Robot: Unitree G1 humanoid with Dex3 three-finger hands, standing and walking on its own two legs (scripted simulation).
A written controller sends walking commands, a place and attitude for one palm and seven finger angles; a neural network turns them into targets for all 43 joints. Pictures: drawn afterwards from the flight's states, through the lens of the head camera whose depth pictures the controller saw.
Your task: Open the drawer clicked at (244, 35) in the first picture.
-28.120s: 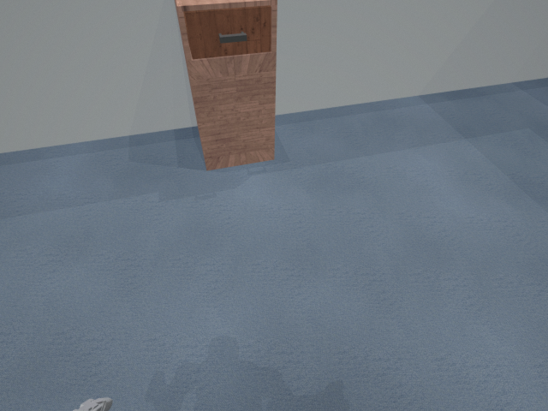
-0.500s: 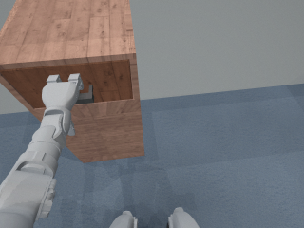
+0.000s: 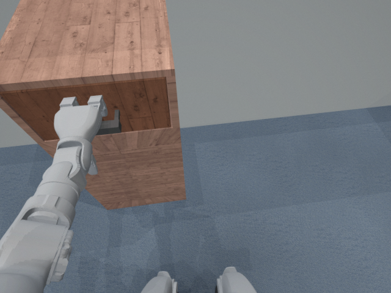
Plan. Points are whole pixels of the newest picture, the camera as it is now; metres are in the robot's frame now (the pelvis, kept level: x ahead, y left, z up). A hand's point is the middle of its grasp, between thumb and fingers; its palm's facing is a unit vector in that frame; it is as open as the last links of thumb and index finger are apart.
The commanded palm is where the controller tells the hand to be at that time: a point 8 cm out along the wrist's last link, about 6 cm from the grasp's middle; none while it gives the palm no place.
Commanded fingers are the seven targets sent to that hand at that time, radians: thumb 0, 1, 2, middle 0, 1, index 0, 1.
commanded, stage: lift the fingers back up to retry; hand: left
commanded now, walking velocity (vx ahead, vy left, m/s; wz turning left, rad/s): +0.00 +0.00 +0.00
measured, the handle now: (97, 121) +0.50 +0.23 +0.00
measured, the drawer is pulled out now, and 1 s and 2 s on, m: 0.00 0.00 0.00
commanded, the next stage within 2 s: re-aim the fingers above the handle in 0.62 s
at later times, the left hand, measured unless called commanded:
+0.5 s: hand (82, 124) +0.45 +0.24 +0.05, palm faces +0.01 -0.03 -1.00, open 13.6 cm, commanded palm +0.43 +0.24 +0.12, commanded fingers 0.00 -0.50 0.30 -0.30 -1.20 -0.30 -1.20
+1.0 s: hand (82, 125) +0.45 +0.24 +0.06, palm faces -0.02 -0.02 -1.00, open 13.8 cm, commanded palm +0.42 +0.23 +0.12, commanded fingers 0.00 -0.50 0.30 -0.30 -1.20 -0.30 -1.20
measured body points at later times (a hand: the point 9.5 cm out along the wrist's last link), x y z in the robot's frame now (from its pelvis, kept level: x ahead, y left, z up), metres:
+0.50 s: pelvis +0.05 +0.00 +0.03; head +0.11 -0.01 +0.48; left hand +0.45 +0.24 +0.11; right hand +0.12 -0.27 -0.10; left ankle +0.02 +0.11 -0.68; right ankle +0.04 -0.12 -0.68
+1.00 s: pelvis +0.05 -0.01 +0.04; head +0.11 -0.02 +0.48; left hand +0.44 +0.23 +0.11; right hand +0.16 -0.27 -0.09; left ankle +0.02 +0.11 -0.68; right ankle +0.04 -0.12 -0.68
